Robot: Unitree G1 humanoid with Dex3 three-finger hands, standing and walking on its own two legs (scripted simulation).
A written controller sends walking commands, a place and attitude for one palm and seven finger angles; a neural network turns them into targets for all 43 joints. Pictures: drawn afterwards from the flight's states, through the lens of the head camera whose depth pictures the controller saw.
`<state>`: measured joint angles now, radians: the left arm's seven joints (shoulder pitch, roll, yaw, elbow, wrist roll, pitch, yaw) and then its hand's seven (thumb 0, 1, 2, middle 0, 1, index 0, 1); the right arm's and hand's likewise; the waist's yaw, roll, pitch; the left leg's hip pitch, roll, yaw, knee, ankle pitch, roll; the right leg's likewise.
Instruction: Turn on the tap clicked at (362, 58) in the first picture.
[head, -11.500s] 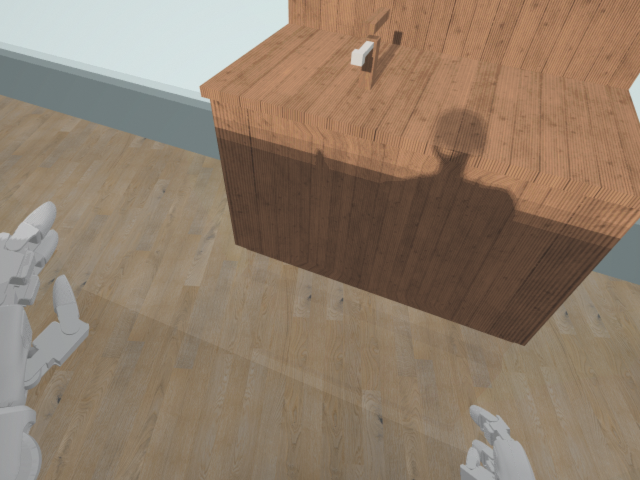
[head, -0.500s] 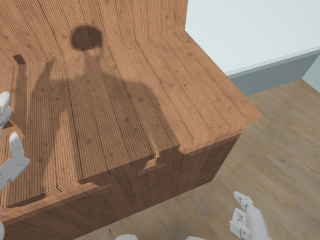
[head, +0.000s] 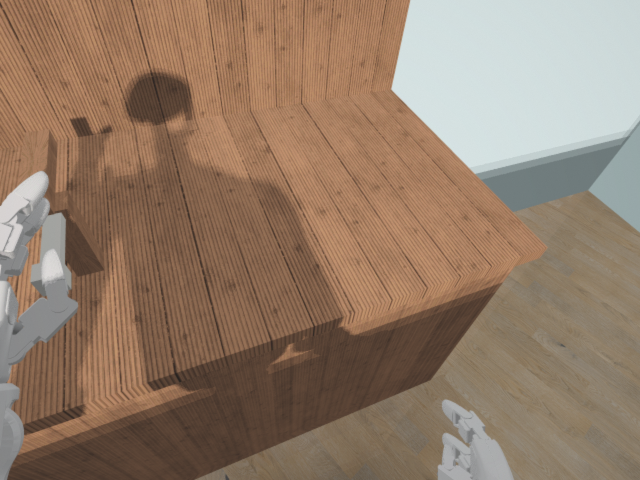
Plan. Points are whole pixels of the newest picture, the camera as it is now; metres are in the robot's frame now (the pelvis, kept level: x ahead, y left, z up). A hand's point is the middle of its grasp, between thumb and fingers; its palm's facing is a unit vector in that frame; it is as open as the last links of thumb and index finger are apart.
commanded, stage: come to a stop and stand still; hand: left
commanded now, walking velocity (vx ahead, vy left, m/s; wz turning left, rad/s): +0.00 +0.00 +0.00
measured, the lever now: (51, 277) +0.28 +0.33 +0.10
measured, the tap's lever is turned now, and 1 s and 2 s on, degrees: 0 0 0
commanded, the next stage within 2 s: look again from close up in 0.92 s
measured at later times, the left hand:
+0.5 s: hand (106, 279) +0.24 +0.23 +0.17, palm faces +0.42 -0.83 -0.36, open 7.4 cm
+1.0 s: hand (140, 279) +0.25 +0.20 +0.17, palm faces +0.40 -0.84 -0.37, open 7.4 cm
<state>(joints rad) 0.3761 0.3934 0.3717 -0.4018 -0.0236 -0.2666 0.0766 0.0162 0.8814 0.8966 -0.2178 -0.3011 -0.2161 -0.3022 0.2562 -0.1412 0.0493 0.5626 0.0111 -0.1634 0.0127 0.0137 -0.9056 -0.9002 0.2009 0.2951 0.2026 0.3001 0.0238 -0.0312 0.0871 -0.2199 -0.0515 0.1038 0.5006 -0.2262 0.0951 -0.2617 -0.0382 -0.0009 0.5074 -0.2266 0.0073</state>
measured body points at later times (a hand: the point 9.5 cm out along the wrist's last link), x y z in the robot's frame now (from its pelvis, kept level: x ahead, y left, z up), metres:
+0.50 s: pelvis +0.03 -0.02 +0.01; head +0.04 -0.01 +0.46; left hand +0.22 +0.27 +0.19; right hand +0.22 -0.24 -0.06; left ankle +0.04 +0.05 -0.73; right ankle +0.06 -0.15 -0.73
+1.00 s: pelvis +0.04 -0.05 +0.01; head +0.06 -0.04 +0.46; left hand +0.23 +0.24 +0.19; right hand +0.23 -0.27 -0.07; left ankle +0.04 +0.05 -0.73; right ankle +0.06 -0.15 -0.73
